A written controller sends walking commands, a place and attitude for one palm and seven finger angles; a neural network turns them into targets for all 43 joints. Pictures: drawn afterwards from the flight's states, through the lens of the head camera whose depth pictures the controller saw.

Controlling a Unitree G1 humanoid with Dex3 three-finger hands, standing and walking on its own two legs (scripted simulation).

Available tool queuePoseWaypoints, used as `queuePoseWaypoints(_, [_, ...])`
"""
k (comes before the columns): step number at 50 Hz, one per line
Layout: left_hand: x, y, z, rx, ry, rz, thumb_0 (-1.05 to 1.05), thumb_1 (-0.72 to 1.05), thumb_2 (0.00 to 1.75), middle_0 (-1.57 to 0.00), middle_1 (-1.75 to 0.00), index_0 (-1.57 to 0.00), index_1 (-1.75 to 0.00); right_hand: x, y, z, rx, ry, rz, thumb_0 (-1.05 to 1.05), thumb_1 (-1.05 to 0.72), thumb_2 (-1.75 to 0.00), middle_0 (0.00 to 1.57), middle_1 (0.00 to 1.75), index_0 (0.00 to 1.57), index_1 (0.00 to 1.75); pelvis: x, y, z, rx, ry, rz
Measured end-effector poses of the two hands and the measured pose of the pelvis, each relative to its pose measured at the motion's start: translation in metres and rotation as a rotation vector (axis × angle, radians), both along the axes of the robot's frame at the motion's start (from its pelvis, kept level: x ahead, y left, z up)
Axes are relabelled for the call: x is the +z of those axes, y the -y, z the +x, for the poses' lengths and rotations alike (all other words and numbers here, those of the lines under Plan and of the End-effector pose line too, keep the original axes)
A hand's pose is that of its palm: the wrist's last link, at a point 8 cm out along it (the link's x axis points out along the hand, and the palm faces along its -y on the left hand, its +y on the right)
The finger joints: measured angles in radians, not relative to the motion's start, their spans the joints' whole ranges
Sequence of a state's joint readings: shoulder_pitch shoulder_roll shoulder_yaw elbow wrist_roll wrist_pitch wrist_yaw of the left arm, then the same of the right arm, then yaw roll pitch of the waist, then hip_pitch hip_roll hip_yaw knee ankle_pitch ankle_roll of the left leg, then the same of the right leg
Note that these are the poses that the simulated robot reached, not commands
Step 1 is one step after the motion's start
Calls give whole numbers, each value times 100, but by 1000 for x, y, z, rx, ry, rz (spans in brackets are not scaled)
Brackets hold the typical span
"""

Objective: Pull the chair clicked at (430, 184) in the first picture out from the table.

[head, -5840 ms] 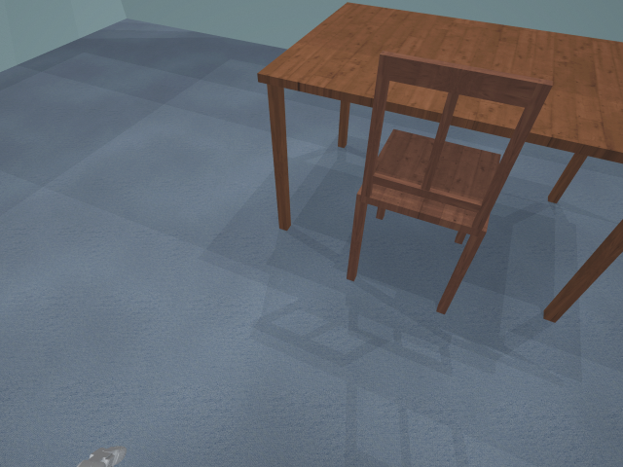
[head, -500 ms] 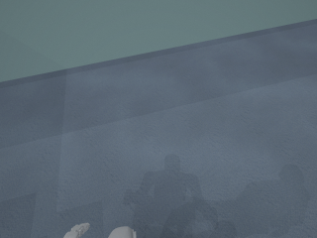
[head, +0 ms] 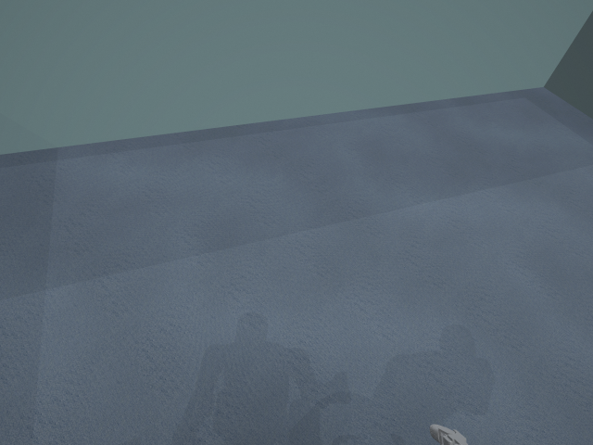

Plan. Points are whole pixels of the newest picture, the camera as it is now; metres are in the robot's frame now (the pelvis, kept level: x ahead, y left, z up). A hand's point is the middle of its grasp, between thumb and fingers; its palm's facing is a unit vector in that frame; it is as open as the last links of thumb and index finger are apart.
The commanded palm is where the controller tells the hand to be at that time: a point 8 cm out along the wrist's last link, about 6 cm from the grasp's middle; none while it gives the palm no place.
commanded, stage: turn to face it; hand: left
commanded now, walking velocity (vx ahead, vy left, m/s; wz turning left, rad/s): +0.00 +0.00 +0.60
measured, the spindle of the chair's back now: out of the picture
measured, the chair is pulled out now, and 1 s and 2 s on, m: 0.00 0.00 0.00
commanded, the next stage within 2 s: none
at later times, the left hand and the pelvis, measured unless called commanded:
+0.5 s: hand out of the picture +0.13 +0.22 -0.14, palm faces +0.24 -0.94 -0.23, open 7.4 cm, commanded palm none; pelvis +0.02 -0.01 +0.01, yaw +15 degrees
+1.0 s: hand out of the picture -0.06 +0.11 -0.14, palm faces +0.59 -0.75 -0.31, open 7.4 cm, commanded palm none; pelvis +0.03 -0.07 +0.01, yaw +36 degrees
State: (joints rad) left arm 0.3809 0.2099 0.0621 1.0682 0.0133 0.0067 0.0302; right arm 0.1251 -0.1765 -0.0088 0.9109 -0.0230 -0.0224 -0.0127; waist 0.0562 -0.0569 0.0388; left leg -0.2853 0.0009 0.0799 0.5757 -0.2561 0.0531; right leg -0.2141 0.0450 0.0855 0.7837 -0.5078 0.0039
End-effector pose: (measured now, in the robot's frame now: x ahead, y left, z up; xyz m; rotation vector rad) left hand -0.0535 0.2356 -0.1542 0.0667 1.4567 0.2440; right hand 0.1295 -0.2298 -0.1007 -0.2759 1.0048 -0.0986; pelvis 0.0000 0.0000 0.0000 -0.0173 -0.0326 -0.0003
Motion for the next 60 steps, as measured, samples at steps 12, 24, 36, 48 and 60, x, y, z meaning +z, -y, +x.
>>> queuePoseWaypoints(12, [20, -31, 107, -5, 211, 14, 0, 90, 90, -19, -30, -20, -30, -6, -14, -84, -89, -320, -20, -1, -94, -90, 21, 30, 21, 30, 16, -24, 14, 115, -39, -26])
queuePoseWaypoints(24, [43, -28, 157, 40, 342, 100, 0, 90, 90, -19, -30, -20, -30, -18, 13, -101, -59, -440, -3, 0, -91, -90, 21, 30, 21, 30, 14, 2, 21, 253, -62, -15])
queuePoseWaypoints(36, [66, 25, 105, 183, 340, 209, 0, 90, 90, -20, -30, -20, -30, -40, 66, 1, 142, -318, 23, 0, -91, -90, 20, 29, 20, 30, 11, 59, 26, 411, -42, 49])
queuePoseWaypoints(48, [56, 83, -20, 453, 153, 191, 0, 90, 90, -20, -30, -20, -30, -31, 41, 111, 428, -231, -25, 0, -91, -90, 20, 29, 20, 30, 13, 75, 28, 596, -35, 76])
queuePoseWaypoints(60, [16, 119, -144, 721, -33, 79, 0, 90, 90, -20, -30, -20, -30, -16, -108, 162, 761, -57, -8, 0, -91, -90, 20, 29, 20, 30, -6, 45, 7, 756, -51, 14])
